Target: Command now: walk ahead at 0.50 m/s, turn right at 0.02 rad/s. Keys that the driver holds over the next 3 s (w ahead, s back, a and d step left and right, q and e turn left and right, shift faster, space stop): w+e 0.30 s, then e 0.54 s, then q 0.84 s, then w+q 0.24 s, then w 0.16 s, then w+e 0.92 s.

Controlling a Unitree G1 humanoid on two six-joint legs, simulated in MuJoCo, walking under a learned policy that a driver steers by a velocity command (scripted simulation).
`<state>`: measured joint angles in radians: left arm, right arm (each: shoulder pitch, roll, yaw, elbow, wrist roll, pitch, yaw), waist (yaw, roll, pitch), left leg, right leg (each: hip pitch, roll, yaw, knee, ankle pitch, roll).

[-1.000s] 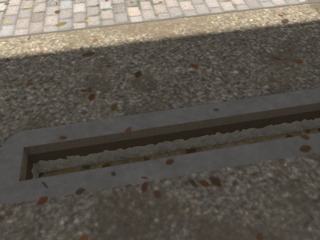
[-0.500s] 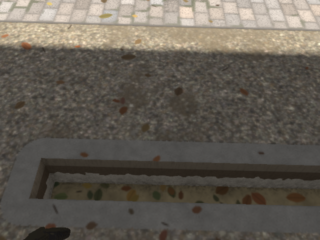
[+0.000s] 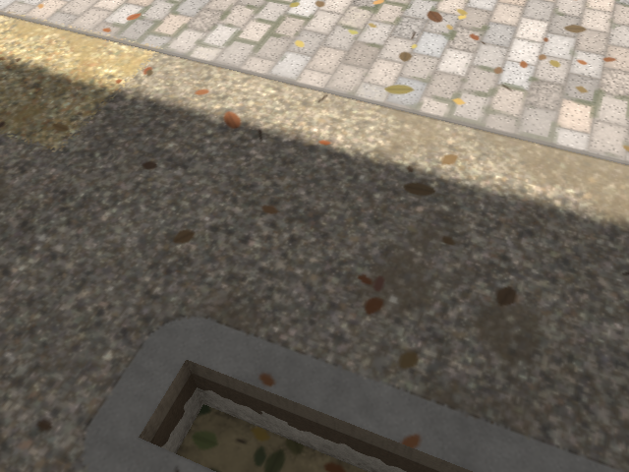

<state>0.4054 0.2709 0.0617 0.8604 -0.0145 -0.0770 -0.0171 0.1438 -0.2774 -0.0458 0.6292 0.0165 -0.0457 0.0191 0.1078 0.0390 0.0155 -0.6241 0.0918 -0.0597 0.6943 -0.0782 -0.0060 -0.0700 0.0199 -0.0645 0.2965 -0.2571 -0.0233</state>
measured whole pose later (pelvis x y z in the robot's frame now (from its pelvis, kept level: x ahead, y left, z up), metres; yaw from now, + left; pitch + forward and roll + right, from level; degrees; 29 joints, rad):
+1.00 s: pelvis +0.39 -0.09 -0.04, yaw -27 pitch +3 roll +1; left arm 0.43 0.25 0.04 0.78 -0.03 0.02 0.07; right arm -0.05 -0.21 -0.01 0.60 -0.03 -0.04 0.05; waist 0.05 0.06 0.06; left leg -0.76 -0.04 -0.01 0.72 0.04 0.03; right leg -0.14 0.09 0.12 0.72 -0.62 -0.07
